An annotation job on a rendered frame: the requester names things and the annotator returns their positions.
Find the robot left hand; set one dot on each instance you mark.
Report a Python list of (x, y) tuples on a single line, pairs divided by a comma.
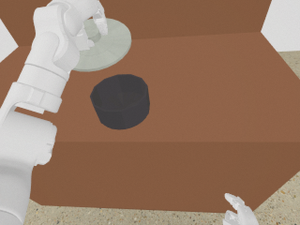
[(88, 9)]

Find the knob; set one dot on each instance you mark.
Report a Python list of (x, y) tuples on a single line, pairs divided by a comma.
[(93, 33)]

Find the pot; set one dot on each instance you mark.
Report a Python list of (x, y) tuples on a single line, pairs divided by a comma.
[(121, 101)]

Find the robot left forearm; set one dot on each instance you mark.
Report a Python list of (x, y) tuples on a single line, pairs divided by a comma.
[(53, 55)]

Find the robot right hand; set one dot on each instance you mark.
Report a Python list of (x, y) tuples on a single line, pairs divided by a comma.
[(244, 214)]

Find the lid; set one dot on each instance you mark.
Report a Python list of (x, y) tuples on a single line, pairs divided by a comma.
[(110, 49)]

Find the table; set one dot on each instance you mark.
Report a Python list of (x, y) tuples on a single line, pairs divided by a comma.
[(224, 114)]

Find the robot left upper arm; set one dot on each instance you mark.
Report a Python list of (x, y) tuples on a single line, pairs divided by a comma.
[(25, 142)]

